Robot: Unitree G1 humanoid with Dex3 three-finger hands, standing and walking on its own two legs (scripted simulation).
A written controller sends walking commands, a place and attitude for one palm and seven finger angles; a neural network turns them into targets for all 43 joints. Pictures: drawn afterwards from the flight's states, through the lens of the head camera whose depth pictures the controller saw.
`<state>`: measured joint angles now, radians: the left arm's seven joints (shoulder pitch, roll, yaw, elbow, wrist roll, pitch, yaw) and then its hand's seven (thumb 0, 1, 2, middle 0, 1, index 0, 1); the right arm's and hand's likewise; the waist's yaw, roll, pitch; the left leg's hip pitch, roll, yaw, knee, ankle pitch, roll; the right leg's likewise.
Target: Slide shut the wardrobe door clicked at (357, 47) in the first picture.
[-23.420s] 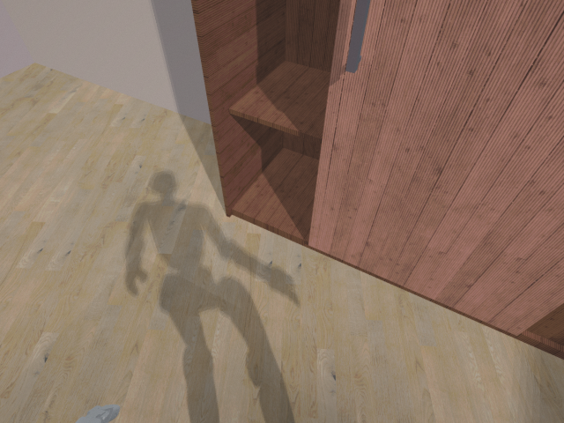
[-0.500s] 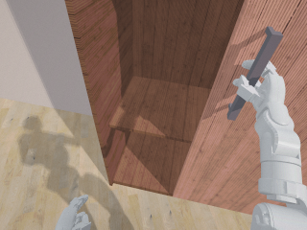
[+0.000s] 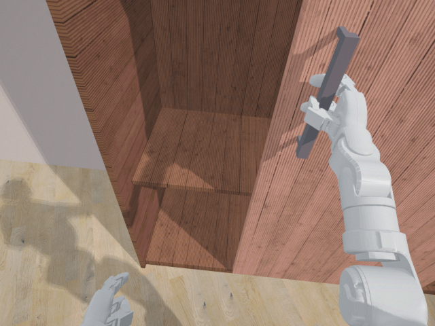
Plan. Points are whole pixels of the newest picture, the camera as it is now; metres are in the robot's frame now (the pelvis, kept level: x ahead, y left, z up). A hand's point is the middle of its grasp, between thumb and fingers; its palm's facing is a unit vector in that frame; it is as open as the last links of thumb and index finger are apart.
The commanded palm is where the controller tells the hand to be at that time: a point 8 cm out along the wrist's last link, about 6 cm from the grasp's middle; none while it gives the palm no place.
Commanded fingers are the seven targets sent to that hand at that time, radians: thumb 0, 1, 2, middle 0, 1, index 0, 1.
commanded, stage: tug the door sideways, standing still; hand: right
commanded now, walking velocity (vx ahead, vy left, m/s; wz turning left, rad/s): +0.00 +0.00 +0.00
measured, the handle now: (319, 100) +0.47 -0.16 +0.21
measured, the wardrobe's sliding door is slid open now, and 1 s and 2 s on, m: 0.40 0.38 0.14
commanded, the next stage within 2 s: step sideways, sliding the door along in 0.34 s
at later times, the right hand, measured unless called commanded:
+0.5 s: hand (300, 112) +0.42 -0.12 +0.22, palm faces +0.11 +0.99 -0.07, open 6.0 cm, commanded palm +0.40 -0.15 +0.22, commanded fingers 0.00 -0.90 -0.90 0.45 1.40 0.45 1.40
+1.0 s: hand (295, 113) +0.44 -0.11 +0.21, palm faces +0.20 +0.98 -0.03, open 6.1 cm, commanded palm +0.41 -0.10 +0.21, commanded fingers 0.00 -0.90 -0.90 0.45 1.40 0.45 1.40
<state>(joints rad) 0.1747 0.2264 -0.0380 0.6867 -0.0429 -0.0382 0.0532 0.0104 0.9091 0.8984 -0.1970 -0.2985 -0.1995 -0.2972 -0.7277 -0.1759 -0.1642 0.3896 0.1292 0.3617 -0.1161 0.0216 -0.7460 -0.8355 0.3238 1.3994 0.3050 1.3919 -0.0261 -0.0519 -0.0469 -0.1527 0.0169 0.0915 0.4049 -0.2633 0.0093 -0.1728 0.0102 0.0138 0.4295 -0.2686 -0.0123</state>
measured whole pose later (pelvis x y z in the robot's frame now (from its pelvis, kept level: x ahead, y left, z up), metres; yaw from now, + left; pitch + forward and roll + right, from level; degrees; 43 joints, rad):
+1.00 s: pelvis +0.01 +0.06 -0.02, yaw -4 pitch -3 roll +0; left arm 0.11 0.19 0.02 0.68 -0.04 -0.02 0.03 0.01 0.91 0.90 -0.20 -0.30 -0.20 -0.30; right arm -0.79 -0.24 -0.08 0.29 0.10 -0.07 -0.12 -0.04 -0.74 -0.85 0.42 1.40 0.22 1.36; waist -0.05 0.02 0.25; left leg -0.48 -0.02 0.00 1.15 -0.46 0.04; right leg -0.24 -0.05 0.01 0.62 -0.33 0.02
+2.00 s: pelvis +0.11 +0.32 -0.02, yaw -12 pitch -4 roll +1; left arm -0.01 0.16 0.02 0.57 -0.05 -0.05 -0.05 0.01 0.91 0.90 -0.20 -0.30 -0.20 -0.30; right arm -0.47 -0.12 0.00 -0.15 0.03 -0.11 -0.15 -0.06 -0.76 -0.80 0.45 1.47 0.15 1.20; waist -0.09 -0.06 0.31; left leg -0.27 -0.02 0.09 0.62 -0.28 0.06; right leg -0.28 -0.23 -0.03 0.80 -0.40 0.07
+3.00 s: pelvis +0.08 +0.58 -0.02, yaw -1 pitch -4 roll +2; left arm 0.11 0.30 0.02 0.72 -0.05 -0.02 0.04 0.01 0.91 0.90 -0.20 -0.30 -0.20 -0.30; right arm -0.58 -0.51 -0.42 0.56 0.03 -0.13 -0.08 -0.13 -0.63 -0.81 0.45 1.40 0.30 1.35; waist -0.01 -0.10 0.14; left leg -0.29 0.07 0.03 0.58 -0.22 -0.07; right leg -0.37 -0.09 0.02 0.95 -0.46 0.00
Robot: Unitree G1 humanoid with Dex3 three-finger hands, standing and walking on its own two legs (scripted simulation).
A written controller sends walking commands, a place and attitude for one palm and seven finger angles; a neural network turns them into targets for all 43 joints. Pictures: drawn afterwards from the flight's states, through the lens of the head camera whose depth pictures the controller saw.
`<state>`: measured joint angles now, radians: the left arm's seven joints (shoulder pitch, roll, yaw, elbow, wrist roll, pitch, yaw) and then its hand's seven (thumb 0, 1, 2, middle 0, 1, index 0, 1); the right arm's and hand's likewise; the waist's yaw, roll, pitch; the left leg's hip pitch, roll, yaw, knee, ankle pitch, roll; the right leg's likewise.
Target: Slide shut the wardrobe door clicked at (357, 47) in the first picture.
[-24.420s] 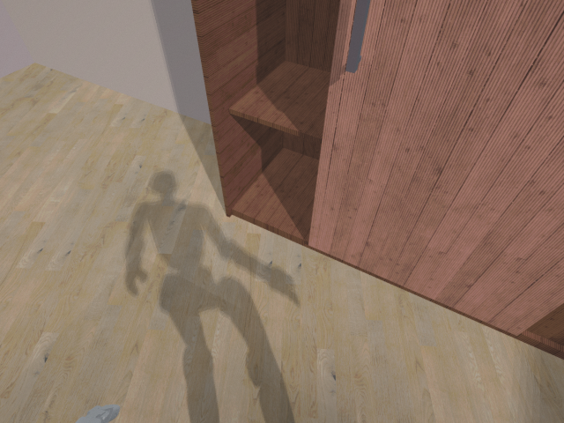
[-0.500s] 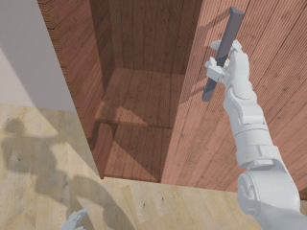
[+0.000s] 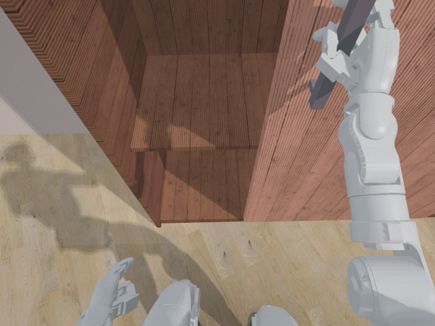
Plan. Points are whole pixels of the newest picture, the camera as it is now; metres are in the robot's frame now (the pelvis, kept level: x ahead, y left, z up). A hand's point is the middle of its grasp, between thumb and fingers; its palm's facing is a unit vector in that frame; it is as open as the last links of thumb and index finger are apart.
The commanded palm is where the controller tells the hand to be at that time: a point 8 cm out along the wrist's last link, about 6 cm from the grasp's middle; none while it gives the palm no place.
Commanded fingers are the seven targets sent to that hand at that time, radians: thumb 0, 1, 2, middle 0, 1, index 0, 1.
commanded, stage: step sideways, sliding the door along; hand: right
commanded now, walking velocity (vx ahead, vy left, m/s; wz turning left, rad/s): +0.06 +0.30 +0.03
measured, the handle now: (340, 32) +0.48 -0.17 +0.23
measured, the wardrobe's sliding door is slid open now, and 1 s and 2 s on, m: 0.38 0.14 0.00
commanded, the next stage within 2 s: stop walking and hold the door there in 1.62 s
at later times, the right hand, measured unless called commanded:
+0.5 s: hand (276, 55) +0.45 -0.07 +0.22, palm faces +0.34 +0.94 -0.09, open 6.4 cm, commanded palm +0.42 -0.05 +0.22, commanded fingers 0.00 -0.90 -0.90 0.45 1.40 0.45 1.40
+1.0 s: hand (148, 60) +0.44 +0.10 +0.22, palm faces +0.24 +0.97 -0.07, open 6.6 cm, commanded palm +0.42 +0.13 +0.22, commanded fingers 0.00 -0.90 -0.90 0.45 1.40 0.45 1.40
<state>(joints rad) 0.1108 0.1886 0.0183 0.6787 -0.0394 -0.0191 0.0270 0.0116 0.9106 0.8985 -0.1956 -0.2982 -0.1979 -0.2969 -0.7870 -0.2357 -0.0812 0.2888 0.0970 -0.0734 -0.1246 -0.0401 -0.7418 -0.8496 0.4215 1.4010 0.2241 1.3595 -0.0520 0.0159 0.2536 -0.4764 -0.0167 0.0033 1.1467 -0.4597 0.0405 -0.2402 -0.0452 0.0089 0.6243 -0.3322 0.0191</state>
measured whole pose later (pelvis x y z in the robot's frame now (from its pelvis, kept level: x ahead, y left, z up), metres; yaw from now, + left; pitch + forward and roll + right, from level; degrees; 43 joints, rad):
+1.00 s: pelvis +0.09 +0.26 +0.00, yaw -7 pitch -4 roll +1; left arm -0.01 0.16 0.02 0.57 -0.05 -0.05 -0.05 0.01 0.91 0.90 -0.20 -0.30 -0.20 -0.30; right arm -0.47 -0.12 0.00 -0.15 0.03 -0.11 -0.15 -0.06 -0.76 -0.80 0.45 1.47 0.15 1.20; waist -0.09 -0.06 0.31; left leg -0.27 -0.02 0.09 0.62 -0.28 0.06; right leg -0.28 -0.23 -0.03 0.80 -0.40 0.07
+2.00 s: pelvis +0.03 +0.52 +0.00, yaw +3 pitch -4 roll +2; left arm 0.11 0.30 0.02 0.72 -0.05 -0.02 0.04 0.01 0.91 0.90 -0.20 -0.30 -0.20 -0.30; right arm -0.58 -0.51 -0.42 0.56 0.03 -0.13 -0.08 -0.13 -0.63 -0.81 0.45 1.40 0.30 1.35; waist -0.01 -0.10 0.14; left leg -0.29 0.07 0.03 0.58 -0.22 -0.07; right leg -0.37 -0.09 0.02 0.95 -0.46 0.00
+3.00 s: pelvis +0.05 +0.55 +0.01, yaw +7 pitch +0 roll +1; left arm 0.23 0.30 0.01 0.68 -0.05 -0.03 0.09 0.01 0.91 0.90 -0.20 -0.30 -0.20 -0.30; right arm -0.36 -0.59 -0.49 0.52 0.02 -0.20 -0.09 -0.18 -0.60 -0.81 0.45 1.40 0.36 1.39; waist 0.02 -0.04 -0.02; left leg -0.25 0.01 0.06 0.43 -0.19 -0.01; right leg -0.28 -0.05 -0.07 0.53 -0.26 -0.01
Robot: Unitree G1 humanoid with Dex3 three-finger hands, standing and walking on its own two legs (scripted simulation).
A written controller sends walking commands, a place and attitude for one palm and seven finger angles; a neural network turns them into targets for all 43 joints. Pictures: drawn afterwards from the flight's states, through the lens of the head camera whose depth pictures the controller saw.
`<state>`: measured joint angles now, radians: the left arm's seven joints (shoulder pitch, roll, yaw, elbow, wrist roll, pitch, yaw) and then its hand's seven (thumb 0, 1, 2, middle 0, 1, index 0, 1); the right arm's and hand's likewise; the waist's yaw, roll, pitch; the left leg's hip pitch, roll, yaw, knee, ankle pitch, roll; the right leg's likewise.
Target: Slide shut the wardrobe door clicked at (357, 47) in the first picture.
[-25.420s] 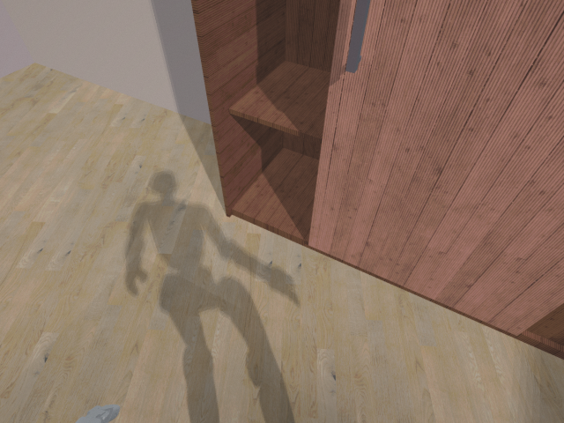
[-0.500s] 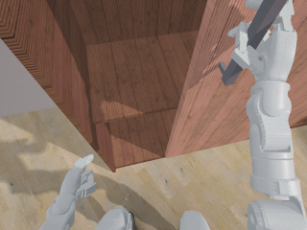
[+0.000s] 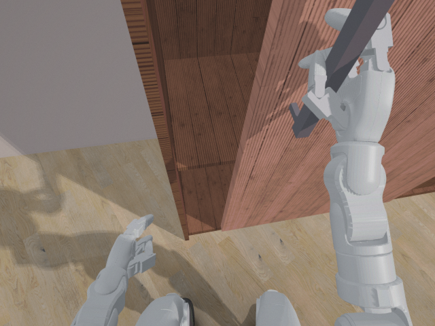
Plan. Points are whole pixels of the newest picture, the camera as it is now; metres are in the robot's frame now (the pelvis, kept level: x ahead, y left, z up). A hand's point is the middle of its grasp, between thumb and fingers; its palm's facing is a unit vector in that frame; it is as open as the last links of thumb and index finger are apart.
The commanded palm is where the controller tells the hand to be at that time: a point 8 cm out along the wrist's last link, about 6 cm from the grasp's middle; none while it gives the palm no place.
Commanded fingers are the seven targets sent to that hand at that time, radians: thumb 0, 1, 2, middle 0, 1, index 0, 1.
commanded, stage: step sideways, sliding the door along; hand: right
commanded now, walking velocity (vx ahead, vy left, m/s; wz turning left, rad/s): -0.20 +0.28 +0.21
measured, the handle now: (328, 60) +0.41 -0.14 +0.23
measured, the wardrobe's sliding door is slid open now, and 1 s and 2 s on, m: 0.14 0.00 0.00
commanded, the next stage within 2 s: stop walking and hold the door there in 0.62 s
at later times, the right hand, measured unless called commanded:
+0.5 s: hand (195, 105) +0.35 +0.03 +0.22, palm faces +0.07 +1.00 -0.05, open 6.6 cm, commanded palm +0.32 +0.04 +0.23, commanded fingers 0.00 -0.90 -0.90 0.45 1.40 0.45 1.40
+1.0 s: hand (199, 102) +0.35 +0.02 +0.22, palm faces +0.36 +0.90 -0.25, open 6.3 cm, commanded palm +0.31 -0.02 +0.21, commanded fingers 0.00 -0.90 -0.90 0.45 1.40 0.45 1.40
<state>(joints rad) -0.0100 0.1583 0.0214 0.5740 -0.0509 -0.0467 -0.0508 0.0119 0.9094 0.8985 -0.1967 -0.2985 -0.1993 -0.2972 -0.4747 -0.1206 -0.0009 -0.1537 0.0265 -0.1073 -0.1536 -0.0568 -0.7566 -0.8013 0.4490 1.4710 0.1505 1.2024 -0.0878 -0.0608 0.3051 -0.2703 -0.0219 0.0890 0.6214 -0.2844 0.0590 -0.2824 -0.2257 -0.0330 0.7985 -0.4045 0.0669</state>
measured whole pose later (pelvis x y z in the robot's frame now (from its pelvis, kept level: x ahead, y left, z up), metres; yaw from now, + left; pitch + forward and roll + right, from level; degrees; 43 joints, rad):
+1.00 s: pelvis -0.09 +0.25 +0.00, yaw +10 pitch -4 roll +2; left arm 0.11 0.30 0.02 0.72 -0.05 -0.02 0.04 0.01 0.91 0.90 -0.20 -0.30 -0.20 -0.30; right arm -0.58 -0.51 -0.42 0.56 0.03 -0.13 -0.08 -0.13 -0.63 -0.81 0.45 1.40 0.30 1.35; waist -0.01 -0.10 0.14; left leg -0.29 0.07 0.03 0.58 -0.22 -0.07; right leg -0.37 -0.09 0.02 0.95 -0.46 0.00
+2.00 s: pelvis -0.07 +0.28 +0.01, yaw +14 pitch +0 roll +1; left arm 0.23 0.30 0.01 0.68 -0.05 -0.03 0.09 0.01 0.91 0.90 -0.20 -0.30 -0.20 -0.30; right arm -0.36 -0.59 -0.49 0.52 0.02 -0.20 -0.09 -0.18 -0.60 -0.81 0.45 1.40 0.36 1.39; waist 0.02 -0.04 -0.02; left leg -0.25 0.01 0.06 0.43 -0.19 -0.01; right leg -0.28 -0.05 -0.07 0.53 -0.26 -0.01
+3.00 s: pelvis -0.06 +0.11 +0.01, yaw +9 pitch -2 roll +1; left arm 0.11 0.14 -0.07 0.67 -0.02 -0.04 0.05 0.01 0.91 0.90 -0.20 -0.30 -0.20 -0.30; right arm -0.47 -0.27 -0.11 0.11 0.03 -0.08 -0.13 -0.12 -0.67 -0.74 0.34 1.49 0.32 1.32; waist -0.02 -0.01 0.13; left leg -0.25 0.03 0.04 0.52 -0.24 -0.02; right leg -0.26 -0.09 -0.03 0.54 -0.25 0.05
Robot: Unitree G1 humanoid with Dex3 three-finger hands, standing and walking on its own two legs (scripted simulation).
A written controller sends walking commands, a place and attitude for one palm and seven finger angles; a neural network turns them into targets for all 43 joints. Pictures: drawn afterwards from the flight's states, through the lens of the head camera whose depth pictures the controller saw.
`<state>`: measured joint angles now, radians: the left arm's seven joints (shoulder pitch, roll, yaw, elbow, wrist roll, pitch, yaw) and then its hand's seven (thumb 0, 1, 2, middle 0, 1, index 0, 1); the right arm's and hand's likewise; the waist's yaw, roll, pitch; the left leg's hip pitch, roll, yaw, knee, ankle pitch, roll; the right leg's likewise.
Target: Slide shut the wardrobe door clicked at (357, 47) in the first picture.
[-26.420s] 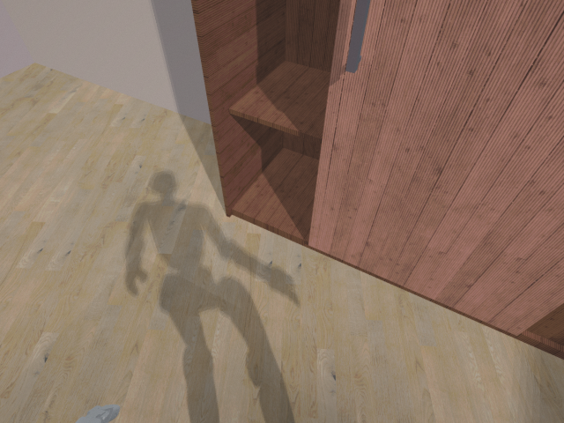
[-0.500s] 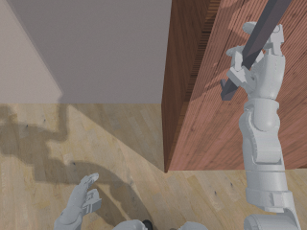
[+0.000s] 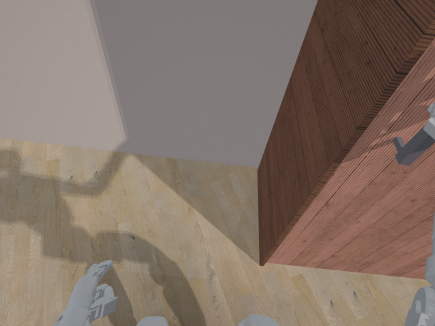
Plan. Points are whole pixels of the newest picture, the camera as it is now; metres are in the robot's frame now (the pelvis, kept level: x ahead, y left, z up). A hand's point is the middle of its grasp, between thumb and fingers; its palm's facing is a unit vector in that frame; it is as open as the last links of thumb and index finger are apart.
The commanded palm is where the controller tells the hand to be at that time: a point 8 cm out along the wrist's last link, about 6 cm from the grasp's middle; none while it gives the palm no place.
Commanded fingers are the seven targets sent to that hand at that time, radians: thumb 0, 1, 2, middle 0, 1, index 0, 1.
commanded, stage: stop walking and hold the door there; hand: right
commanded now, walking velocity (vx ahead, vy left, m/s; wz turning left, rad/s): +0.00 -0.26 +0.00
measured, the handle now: out of the picture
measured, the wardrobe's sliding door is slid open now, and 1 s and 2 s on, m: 0.00 0.00 0.00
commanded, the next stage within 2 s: none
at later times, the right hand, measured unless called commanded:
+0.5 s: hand out of the picture +0.40 -0.30 +0.22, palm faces +0.58 +0.79 -0.23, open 6.2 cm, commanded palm +0.35 -0.34 +0.21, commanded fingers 0.00 -0.90 -0.90 0.45 1.40 0.45 1.40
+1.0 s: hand out of the picture +0.40 -0.31 +0.22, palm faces +0.55 +0.79 -0.28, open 6.0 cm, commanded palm +0.35 -0.35 +0.21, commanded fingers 0.00 -0.90 -0.90 0.45 1.40 0.45 1.40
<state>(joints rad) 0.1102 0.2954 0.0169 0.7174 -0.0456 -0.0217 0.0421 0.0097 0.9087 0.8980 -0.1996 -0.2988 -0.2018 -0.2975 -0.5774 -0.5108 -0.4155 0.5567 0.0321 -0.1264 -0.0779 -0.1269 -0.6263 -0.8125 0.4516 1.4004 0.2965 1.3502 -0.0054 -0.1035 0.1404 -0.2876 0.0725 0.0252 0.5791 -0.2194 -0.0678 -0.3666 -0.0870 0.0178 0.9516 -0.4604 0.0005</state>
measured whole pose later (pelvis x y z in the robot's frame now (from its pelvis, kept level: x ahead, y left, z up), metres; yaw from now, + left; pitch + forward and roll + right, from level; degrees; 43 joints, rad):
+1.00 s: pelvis +0.03 +0.02 +0.02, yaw +4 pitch +0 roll +1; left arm 0.23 0.30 0.01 0.68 -0.05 -0.03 0.09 0.01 0.91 0.90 -0.20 -0.30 -0.20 -0.30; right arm -0.36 -0.59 -0.49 0.52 0.02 -0.20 -0.09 -0.18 -0.60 -0.81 0.45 1.40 0.36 1.39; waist 0.02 -0.04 -0.02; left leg -0.25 0.01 0.06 0.43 -0.19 -0.01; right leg -0.28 -0.05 -0.07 0.53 -0.26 -0.01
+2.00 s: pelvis +0.00 -0.14 +0.01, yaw -1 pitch -2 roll +1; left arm 0.11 0.14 -0.07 0.67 -0.02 -0.04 0.05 0.01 0.91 0.90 -0.20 -0.30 -0.20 -0.30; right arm -0.47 -0.27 -0.11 0.11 0.03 -0.08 -0.13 -0.12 -0.67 -0.74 0.34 1.49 0.32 1.32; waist -0.02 -0.01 0.13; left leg -0.25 0.03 0.04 0.52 -0.24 -0.02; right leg -0.26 -0.09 -0.03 0.54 -0.25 0.05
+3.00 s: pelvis +0.00 -0.14 +0.01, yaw +1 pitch +0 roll +0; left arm 0.28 0.25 0.01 0.73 -0.02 -0.18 0.06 0.01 0.91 0.90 -0.20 -0.30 -0.20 -0.30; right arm -0.45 -0.28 -0.17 0.33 0.06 -0.24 -0.06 -0.01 0.53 -0.22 0.40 1.32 0.26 1.17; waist 0.00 -0.01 0.00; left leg -0.33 0.03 0.00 0.56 -0.24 -0.02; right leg -0.30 -0.06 -0.04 0.55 -0.25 0.04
